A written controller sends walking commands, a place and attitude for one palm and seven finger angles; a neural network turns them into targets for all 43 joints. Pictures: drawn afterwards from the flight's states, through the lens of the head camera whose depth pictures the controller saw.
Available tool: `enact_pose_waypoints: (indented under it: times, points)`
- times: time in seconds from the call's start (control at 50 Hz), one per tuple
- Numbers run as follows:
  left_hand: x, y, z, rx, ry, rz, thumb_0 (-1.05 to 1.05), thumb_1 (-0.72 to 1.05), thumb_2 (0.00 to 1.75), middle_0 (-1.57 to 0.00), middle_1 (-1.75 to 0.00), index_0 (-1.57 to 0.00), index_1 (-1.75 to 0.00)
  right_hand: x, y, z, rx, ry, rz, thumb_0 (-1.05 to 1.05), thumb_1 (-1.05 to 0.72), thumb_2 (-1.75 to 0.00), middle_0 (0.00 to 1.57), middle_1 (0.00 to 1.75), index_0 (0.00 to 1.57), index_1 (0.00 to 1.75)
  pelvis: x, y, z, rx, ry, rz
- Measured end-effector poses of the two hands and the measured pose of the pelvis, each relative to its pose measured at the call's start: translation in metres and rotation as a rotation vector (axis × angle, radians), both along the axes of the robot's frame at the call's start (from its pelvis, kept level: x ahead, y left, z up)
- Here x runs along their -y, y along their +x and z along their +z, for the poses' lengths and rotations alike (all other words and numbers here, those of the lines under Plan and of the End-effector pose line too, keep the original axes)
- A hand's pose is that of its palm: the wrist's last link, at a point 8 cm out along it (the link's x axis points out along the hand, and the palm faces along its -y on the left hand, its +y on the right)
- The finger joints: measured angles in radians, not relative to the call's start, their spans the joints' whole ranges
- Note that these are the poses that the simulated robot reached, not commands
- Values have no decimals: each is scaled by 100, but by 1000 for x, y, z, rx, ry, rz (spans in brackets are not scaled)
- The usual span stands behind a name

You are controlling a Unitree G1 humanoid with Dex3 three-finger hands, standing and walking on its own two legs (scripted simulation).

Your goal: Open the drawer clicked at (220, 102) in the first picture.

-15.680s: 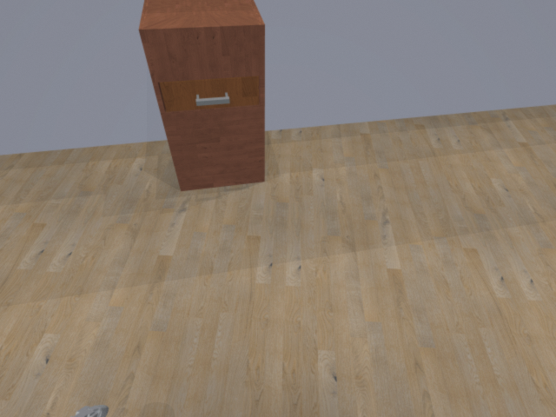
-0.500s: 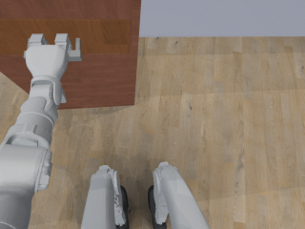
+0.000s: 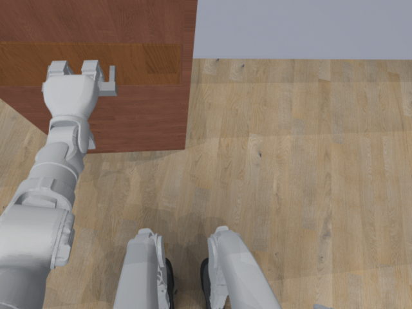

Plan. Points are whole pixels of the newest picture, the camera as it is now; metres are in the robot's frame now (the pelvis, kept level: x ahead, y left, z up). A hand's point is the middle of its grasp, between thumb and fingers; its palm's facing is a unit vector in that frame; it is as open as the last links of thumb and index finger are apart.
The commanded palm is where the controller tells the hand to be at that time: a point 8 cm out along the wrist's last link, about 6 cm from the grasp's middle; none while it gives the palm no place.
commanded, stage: close the thumb around the handle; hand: left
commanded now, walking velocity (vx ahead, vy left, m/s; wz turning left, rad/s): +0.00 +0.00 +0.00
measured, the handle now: (81, 80) +0.55 +0.22 -0.04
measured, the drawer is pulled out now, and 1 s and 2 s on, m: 0.00 0.01 0.06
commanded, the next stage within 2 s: pull the drawer open in 0.62 s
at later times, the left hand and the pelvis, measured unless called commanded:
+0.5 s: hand (84, 106) +0.51 +0.22 -0.06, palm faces -0.04 -0.02 -1.00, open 6.1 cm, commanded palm +0.50 +0.19 -0.01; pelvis +0.00 +0.00 +0.00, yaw +0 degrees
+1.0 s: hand (84, 110) +0.50 +0.22 -0.06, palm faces -0.05 -0.03 -1.00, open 5.1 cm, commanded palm +0.47 +0.20 -0.01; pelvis +0.00 +0.00 +0.01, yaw -1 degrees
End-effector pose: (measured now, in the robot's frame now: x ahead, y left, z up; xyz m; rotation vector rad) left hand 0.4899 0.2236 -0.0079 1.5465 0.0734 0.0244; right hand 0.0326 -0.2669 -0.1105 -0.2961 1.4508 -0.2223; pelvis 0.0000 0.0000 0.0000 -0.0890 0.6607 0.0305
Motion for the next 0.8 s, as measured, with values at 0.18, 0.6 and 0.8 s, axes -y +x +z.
enact_pose_waypoints:
  times: [0.18,0.6,0.8]
  points:
    - [1,-1,1,-6,2,21,0,-19,43,-32,-123,-35,-123,-6,4,-1,1,26,-8,0,-91,-90,20,30,20,29,0,1,4,5,2,-1]
    - [2,3,1,-11,16,19,0,78,85,-40,-134,-41,-134,-5,-11,-1,-21,16,-20,0,-91,-90,20,30,20,29,-1,-2,0,1,0,0]
    - [1,3,1,-18,13,17,0,81,84,-40,-135,-41,-134,-6,-14,-1,-19,11,-23,0,-91,-90,20,30,20,29,-1,-4,0,3,-1,-1]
